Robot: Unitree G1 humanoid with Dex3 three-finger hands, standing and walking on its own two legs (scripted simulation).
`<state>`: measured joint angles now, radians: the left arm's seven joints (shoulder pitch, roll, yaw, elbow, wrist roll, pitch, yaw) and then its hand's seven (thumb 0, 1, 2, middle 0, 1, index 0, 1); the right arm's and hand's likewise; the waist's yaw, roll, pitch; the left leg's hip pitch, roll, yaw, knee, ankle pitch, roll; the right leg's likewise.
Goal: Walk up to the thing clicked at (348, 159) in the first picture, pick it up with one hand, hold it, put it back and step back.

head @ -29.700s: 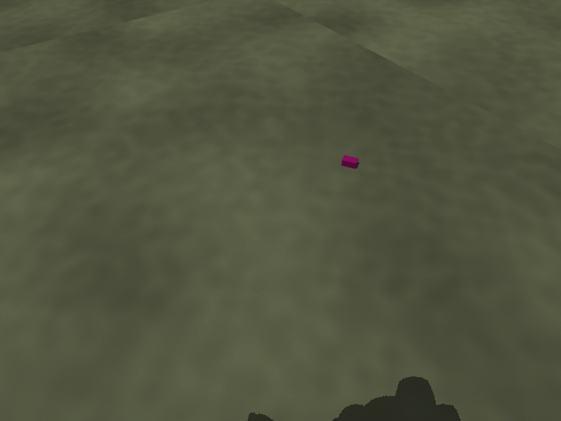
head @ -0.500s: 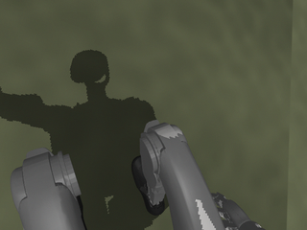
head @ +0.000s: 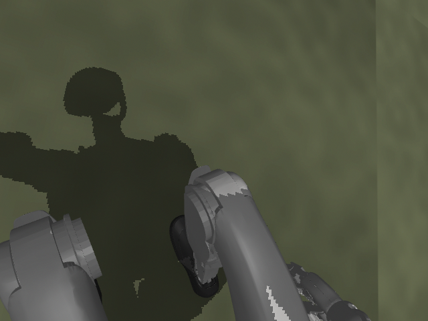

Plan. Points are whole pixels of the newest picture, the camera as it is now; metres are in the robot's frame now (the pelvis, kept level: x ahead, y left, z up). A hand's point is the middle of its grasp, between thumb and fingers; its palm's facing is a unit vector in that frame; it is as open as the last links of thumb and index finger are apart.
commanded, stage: rest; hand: left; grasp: from above
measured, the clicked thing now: out of the picture +0.44 +0.38 -0.27
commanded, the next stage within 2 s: open in 0.50 s
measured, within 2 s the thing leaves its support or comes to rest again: rests again in 0.22 s
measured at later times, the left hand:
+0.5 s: hand out of the picture +0.43 +0.36 -0.25, palm faces -0.44 -0.17 -0.88, open 7.2 cm
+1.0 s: hand out of the picture +0.43 +0.36 -0.25, palm faces -0.43 -0.16 -0.89, open 9.3 cm
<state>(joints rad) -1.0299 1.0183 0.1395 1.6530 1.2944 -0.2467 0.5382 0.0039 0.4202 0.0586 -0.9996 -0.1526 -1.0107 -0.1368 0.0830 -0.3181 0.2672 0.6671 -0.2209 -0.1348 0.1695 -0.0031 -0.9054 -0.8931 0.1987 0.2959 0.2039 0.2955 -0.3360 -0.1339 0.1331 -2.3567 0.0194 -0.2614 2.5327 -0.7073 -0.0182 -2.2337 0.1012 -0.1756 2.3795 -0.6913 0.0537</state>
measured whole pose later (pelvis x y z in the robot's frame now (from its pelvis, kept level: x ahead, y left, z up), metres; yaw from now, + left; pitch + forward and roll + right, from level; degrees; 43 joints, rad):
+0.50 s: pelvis +0.00 +0.00 +0.00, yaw -1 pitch +28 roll -14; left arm -1.04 1.06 0.14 1.69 1.27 -0.24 0.57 0.00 0.41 0.06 -1.01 -0.15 -1.02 -0.13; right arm 0.06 -0.33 0.31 0.64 -0.23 -0.18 0.20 0.00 -0.91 -0.90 0.20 0.30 0.20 0.30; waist -0.36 -0.16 0.17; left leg -2.34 0.02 -0.28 2.54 -0.71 -0.02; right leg -2.22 0.11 -0.19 2.37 -0.69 0.06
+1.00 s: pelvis +0.00 +0.00 +0.00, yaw -1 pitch +27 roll -15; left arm -1.05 1.08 0.11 1.71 1.27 -0.24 0.59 0.00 0.20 0.37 -0.69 -0.43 -0.71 -0.41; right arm 0.07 -0.34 0.33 0.64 -0.24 -0.19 0.21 0.00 -0.90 -0.89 0.20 0.30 0.20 0.30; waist -0.36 -0.17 0.17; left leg -2.34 0.02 -0.29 2.55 -0.71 -0.01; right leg -2.21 0.11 -0.20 2.37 -0.68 0.06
